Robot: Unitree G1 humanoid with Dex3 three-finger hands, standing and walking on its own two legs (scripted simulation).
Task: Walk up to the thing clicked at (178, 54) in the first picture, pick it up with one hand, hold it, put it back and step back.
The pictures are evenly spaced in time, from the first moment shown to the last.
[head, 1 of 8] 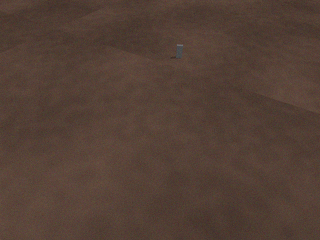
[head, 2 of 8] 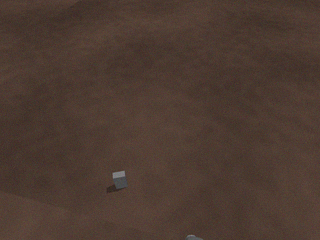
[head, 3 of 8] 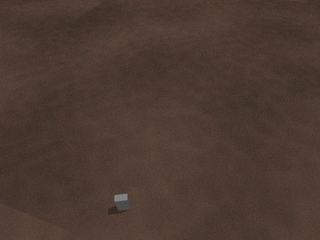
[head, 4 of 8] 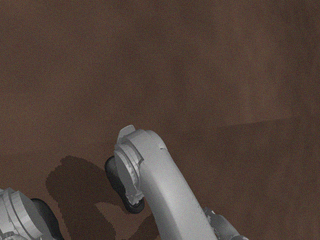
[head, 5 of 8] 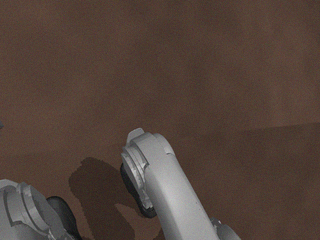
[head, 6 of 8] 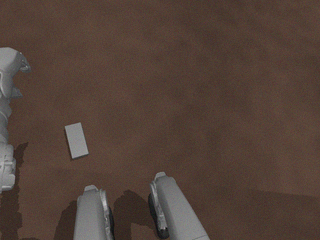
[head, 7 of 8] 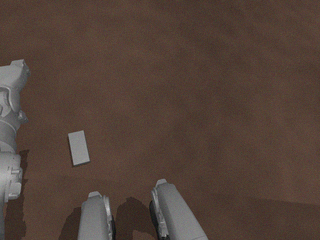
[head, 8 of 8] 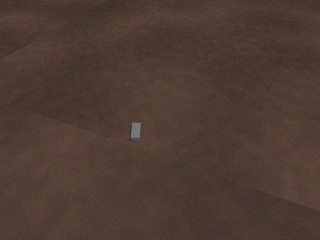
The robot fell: no
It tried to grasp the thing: yes
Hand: left
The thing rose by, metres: 0.00
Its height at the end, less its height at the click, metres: -0.06
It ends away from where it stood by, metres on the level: 0.09
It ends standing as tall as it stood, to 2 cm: no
